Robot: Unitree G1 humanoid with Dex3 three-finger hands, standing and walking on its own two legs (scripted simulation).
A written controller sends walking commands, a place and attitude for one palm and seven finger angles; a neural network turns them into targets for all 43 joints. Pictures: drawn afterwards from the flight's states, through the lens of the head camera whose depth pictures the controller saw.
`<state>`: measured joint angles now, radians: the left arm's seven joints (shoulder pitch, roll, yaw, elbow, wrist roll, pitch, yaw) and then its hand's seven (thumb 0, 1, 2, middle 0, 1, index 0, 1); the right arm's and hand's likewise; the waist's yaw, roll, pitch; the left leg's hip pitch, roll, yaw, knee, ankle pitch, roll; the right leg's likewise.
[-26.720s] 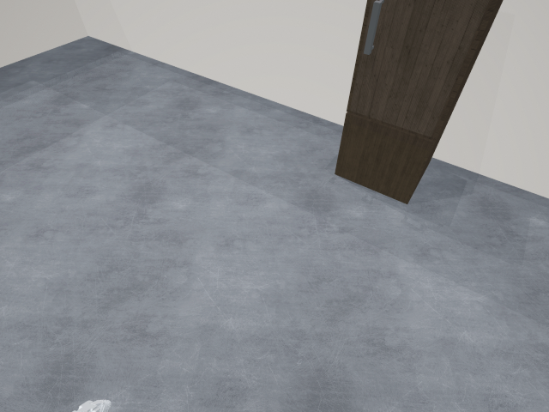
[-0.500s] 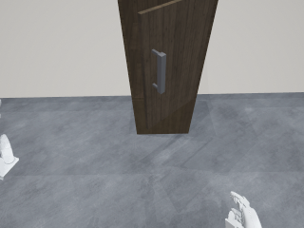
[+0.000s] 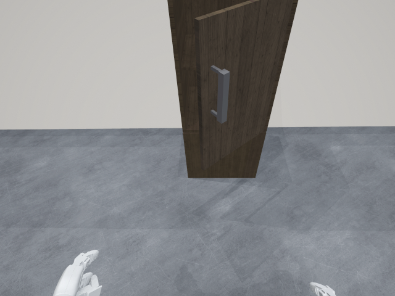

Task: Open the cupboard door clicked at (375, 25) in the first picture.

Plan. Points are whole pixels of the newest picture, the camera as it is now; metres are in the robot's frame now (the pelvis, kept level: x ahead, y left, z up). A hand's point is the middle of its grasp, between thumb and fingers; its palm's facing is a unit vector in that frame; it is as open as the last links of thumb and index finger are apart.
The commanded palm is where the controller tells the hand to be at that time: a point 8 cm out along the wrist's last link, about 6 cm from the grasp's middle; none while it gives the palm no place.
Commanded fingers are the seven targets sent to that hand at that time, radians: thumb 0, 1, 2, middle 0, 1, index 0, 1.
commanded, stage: let the arm hang, fingers relaxed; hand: left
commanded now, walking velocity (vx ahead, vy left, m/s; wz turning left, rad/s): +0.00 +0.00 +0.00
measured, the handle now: (218, 95) +0.66 -0.04 +0.05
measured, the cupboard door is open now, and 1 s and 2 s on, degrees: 40 40 40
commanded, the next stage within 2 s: look to check the result in 0.90 s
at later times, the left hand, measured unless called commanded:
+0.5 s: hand out of the picture -0.09 +0.20 -0.15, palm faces +0.05 -0.97 -0.22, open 7.3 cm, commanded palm none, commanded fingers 0.00 0.90 0.90 -0.20 -0.30 -0.20 -0.30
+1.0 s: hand out of the picture -0.04 +0.17 -0.16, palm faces +0.05 -0.98 -0.17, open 7.3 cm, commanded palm none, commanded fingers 0.00 0.90 0.90 -0.20 -0.30 -0.20 -0.30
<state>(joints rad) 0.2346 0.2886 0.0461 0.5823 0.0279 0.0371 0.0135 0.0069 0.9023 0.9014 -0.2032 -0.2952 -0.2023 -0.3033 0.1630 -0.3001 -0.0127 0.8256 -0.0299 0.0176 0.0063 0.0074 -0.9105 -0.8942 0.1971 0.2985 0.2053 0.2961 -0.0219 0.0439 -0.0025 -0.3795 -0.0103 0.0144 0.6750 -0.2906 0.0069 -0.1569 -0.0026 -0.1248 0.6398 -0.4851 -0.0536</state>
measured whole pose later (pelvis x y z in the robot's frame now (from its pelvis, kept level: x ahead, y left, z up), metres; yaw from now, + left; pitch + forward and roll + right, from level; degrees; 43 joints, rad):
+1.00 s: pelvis -0.01 +0.02 +0.02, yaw +0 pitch -2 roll +0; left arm 0.33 0.10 0.01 1.14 0.00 0.00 0.04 0.00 0.91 0.90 -0.20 -0.30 -0.20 -0.30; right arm 0.30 -0.12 0.00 1.16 -0.02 0.02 -0.03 0.00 -0.91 -0.89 0.19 0.30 0.20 0.30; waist -0.01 0.01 0.04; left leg -0.25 -0.03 0.02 0.45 -0.16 0.03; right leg -0.05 -0.02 -0.12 0.44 -0.35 -0.02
